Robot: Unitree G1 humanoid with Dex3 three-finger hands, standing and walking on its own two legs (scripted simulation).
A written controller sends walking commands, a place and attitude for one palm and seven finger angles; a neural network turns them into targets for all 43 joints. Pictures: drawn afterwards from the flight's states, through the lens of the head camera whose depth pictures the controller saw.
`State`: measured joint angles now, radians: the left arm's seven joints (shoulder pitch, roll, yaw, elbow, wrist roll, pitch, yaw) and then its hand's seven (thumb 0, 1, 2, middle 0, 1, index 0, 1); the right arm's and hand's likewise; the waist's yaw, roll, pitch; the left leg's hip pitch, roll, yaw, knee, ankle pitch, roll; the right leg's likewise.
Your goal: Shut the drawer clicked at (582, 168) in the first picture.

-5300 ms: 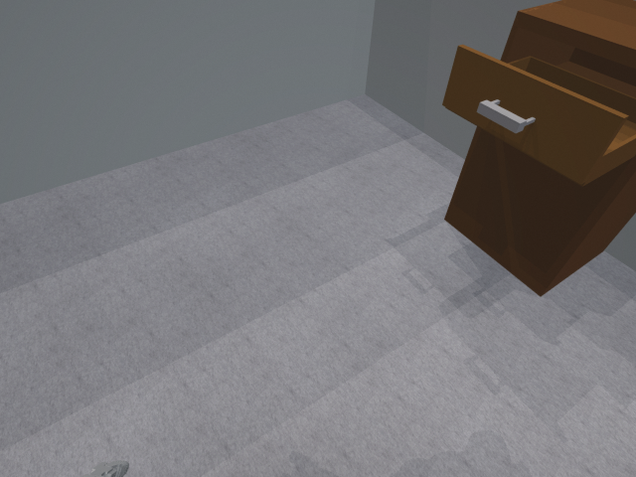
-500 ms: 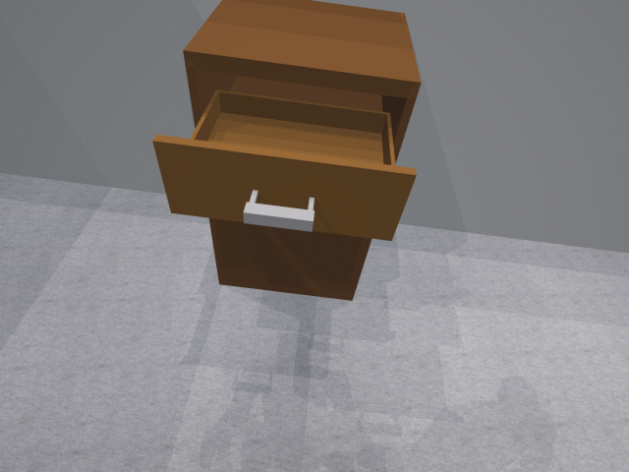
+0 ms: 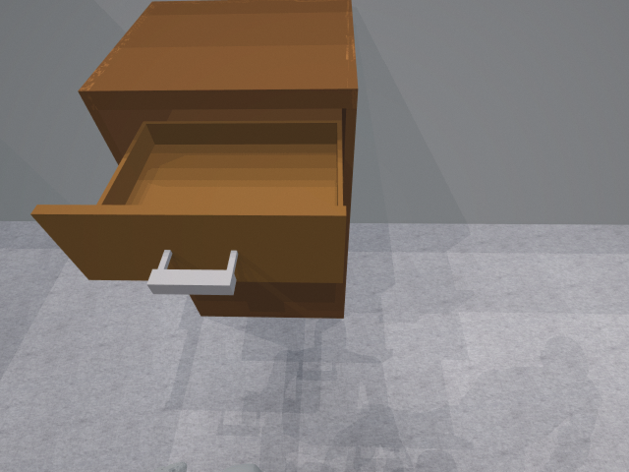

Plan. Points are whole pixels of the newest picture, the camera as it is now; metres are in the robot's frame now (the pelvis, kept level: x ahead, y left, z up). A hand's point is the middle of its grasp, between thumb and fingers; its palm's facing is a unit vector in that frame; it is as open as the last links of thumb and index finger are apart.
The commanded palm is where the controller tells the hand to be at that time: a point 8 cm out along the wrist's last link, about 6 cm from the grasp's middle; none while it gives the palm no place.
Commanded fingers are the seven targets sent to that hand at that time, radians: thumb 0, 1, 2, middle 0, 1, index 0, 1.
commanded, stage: take the last steps up to it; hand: left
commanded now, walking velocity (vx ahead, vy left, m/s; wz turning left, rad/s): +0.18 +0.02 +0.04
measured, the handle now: (196, 269) +0.41 +0.21 -0.02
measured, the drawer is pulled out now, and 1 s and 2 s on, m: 0.27 0.27 0.27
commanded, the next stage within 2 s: come to a stop and stand still in 0.08 s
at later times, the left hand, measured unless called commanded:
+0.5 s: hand out of the picture +0.05 +0.16 -0.19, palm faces +0.08 -0.98 -0.17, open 7.4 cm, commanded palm none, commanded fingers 0.00 0.90 0.90 -0.20 -0.30 -0.20 -0.30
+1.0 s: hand out of the picture +0.15 +0.18 -0.17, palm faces +0.02 -0.97 -0.26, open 7.4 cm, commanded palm none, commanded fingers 0.00 0.90 0.90 -0.20 -0.30 -0.20 -0.30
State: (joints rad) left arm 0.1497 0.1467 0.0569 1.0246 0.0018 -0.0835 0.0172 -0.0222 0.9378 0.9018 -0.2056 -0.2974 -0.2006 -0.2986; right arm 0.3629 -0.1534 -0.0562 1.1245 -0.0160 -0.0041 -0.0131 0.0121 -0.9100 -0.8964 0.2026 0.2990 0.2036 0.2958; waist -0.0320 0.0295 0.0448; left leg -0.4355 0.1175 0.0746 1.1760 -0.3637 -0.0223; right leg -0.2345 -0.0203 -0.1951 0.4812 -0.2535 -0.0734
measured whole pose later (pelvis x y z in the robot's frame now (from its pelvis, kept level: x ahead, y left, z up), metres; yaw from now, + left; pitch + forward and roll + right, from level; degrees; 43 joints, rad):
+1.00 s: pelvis +0.05 -0.02 -0.01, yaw +2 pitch +0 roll +0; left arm 0.19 0.23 0.01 0.89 0.02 0.03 0.04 0.01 0.90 0.90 -0.20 -0.30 -0.20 -0.30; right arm 0.30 -0.21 -0.05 0.97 -0.03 0.03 0.01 0.01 -0.91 -0.90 0.20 0.30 0.20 0.30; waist -0.02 -0.01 0.03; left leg -0.27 -0.01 0.10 0.61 -0.33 0.06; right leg -0.29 -0.05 -0.03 0.65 -0.41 0.01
